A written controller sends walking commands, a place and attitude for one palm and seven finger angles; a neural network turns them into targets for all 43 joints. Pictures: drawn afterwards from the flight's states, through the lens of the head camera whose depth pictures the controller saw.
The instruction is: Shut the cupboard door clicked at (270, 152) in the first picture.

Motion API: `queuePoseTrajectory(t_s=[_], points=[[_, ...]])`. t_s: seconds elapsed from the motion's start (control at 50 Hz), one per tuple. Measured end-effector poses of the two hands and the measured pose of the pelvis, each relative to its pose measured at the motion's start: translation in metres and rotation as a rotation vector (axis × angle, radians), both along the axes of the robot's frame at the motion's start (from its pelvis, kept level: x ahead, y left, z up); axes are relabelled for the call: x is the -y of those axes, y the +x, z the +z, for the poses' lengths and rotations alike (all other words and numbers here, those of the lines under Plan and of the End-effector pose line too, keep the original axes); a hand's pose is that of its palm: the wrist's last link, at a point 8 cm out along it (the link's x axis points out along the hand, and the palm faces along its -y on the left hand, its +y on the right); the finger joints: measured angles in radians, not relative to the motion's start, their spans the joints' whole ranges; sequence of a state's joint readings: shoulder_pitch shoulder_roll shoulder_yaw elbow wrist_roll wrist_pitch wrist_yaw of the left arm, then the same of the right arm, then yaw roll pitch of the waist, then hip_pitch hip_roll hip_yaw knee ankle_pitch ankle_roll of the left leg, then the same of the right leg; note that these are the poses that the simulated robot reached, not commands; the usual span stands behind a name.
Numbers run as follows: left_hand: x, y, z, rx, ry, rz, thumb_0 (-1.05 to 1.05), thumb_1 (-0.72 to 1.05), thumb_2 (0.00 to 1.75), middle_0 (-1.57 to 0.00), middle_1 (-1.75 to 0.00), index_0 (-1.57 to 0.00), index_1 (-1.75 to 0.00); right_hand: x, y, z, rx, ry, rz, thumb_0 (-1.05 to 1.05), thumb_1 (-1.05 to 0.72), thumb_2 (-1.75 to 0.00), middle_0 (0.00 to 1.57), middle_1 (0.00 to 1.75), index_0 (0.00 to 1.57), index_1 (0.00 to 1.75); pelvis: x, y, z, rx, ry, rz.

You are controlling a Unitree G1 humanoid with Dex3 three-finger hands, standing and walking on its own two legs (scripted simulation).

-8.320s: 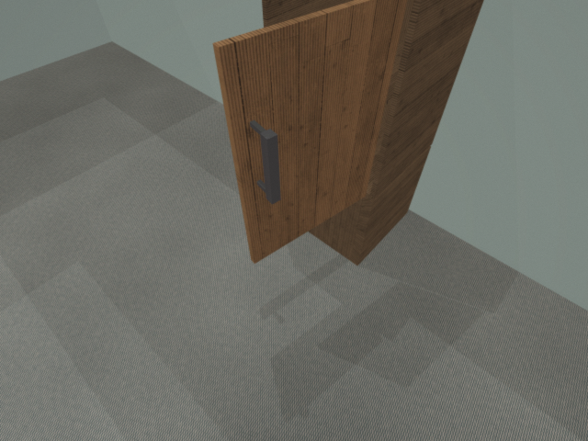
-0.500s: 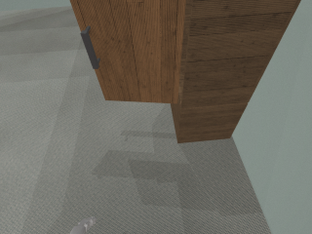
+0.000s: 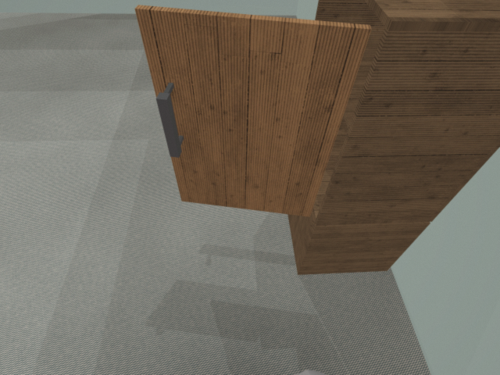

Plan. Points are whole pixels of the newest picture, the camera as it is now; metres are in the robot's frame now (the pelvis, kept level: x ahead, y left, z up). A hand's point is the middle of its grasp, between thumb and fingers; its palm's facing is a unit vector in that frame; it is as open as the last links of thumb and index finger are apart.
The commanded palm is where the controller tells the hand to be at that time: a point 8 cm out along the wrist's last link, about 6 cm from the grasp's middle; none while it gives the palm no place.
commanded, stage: take the last steps up to it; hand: left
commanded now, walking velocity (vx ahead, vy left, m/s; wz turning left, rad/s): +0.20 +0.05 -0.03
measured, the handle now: (172, 121) +0.62 +0.24 +0.02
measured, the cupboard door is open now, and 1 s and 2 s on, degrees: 79 79 79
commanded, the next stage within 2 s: come to a stop and stand still in 0.12 s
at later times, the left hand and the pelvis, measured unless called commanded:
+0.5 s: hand (152, 344) +0.19 +0.21 -0.18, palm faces +0.03 -0.98 -0.21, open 7.3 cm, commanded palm none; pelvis +0.14 +0.02 -0.01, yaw -1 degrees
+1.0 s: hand (169, 364) +0.16 +0.17 -0.18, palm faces +0.00 -0.97 -0.22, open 7.4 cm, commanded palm none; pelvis +0.10 -0.01 -0.01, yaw -1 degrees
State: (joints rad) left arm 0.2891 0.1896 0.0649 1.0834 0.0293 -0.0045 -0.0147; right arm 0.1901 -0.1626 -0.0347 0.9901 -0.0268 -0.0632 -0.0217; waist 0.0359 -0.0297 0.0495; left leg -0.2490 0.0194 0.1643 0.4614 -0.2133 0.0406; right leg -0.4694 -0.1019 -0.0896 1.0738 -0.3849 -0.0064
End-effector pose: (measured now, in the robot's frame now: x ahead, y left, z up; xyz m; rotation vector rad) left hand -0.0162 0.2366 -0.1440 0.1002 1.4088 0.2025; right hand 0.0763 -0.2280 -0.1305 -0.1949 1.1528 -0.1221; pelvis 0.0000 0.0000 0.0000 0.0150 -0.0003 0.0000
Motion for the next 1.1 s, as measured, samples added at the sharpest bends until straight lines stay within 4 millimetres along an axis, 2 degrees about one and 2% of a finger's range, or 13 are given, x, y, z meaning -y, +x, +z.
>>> queuePoseTrajectory(t_s=[0.08,0.16,0.2,0.26,0.36,0.46,0.52,0.62,0.72,0.84,0.96,1.04,1.1], points=[[0.002,0.076,0.01,0.12,0.004,-0.056,0.01,0.91,0.9,-0.2,-0.29,-0.19,-0.3,0.004,-0.011,-0.005,-0.095,0.007,-0.036,-0.01,-0.94,-0.9,0.2,0.3,0.2,0.3,-0.003,0.027,0.004,0.003,0.005,-0.008],[0.008,0.143,0.012,0.221,0.026,-0.104,0.01,0.92,0.9,-0.2,-0.29,-0.19,-0.3,0.008,-0.023,-0.02,-0.201,0.033,-0.079,-0.01,-0.93,-0.9,0.2,0.3,0.2,0.3,0.003,0.057,-0.004,0.016,0.024,-0.01],[0.01,0.166,0.009,0.257,0.039,-0.113,0.0,0.92,0.9,-0.2,-0.29,-0.19,-0.3,0.01,-0.024,-0.03,-0.251,0.046,-0.093,0.0,-0.92,-0.9,0.2,0.3,0.2,0.3,0.006,0.072,-0.012,0.02,0.023,-0.009],[0.012,0.183,0.011,0.26,0.037,-0.105,0.0,0.91,0.9,-0.2,-0.29,-0.19,-0.3,0.008,-0.014,-0.028,-0.301,0.048,-0.101,0.0,-0.92,-0.9,0.2,0.3,0.2,0.3,0.005,0.089,-0.008,0.02,-0.004,0.006],[0.005,0.191,0.011,0.182,0.036,-0.091,0.0,0.93,0.9,-0.2,-0.29,-0.2,-0.3,-0.003,0.027,-0.014,-0.267,0.038,-0.114,0.0,-0.91,-0.9,0.2,0.3,0.2,0.3,-0.002,0.116,0.002,0.001,-0.007,-0.005],[-0.014,0.198,-0.005,0.109,0.026,-0.081,0.0,0.93,0.9,-0.2,-0.29,-0.2,-0.3,-0.021,0.066,-0.017,-0.207,0.018,-0.114,0.01,-0.91,-0.9,0.2,0.3,0.2,0.3,-0.018,0.136,-0.006,0.01,-0.021,-0.02],[-0.023,0.202,-0.006,0.085,0.033,-0.071,0.0,0.92,0.9,-0.2,-0.29,-0.2,-0.3,-0.022,0.082,-0.013,-0.189,-0.004,-0.104,0.01,-0.93,-0.9,0.2,0.3,0.2,0.3,-0.021,0.14,-0.005,0.007,-0.013,-0.022],[-0.028,0.208,0.004,0.094,0.06,-0.066,0.01,0.92,0.9,-0.2,-0.29,-0.19,-0.3,-0.014,0.098,-0.01,-0.158,-0.018,-0.077,0.01,-0.92,-0.9,0.21,0.3,0.2,0.3,-0.017,0.134,-0.001,-0.001,-0.03,-0.008],[-0.02,0.207,0.012,0.135,0.092,-0.081,0.0,0.91,0.9,-0.2,-0.29,-0.19,-0.3,0.009,0.104,-0.015,-0.12,-0.013,-0.074,0.0,-0.91,-0.9,0.21,0.3,0.2,0.3,-0.003,0.125,-0.004,-0.006,-0.021,-0.012],[0.003,0.187,0.011,0.17,0.116,-0.145,0.0,0.91,0.9,-0.2,-0.29,-0.19,-0.3,0.033,0.111,-0.019,-0.015,0.005,-0.103,0.0,-0.91,-0.9,0.2,0.3,0.2,0.3,0.009,0.114,-0.012,0.01,-0.036,-0.035],[0.019,0.173,-0.001,0.203,0.061,-0.136,0.01,0.91,0.9,-0.2,-0.29,-0.2,-0.3,0.025,0.106,-0.011,0.049,0.01,-0.085,0.0,-0.91,-0.9,0.2,0.3,0.2,0.3,0.012,0.105,-0.016,0.039,-0.04,-0.018],[0.026,0.165,0.001,0.198,0.031,-0.125,0.01,0.91,0.9,-0.2,-0.29,-0.2,-0.3,0.011,0.086,-0.007,0.014,0.032,-0.05,0.0,-0.91,-0.9,0.2,0.3,0.2,0.3,0.014,0.099,-0.009,0.041,-0.026,-0.026],[0.026,0.154,0.005,0.182,0.03,-0.126,0.01,0.92,0.9,-0.2,-0.29,-0.2,-0.3,0.012,0.072,-0.006,-0.017,0.03,-0.058,0.0,-0.93,-0.9,0.2,0.3,0.2,0.3,0.015,0.094,-0.004,0.029,-0.02,-0.029]])
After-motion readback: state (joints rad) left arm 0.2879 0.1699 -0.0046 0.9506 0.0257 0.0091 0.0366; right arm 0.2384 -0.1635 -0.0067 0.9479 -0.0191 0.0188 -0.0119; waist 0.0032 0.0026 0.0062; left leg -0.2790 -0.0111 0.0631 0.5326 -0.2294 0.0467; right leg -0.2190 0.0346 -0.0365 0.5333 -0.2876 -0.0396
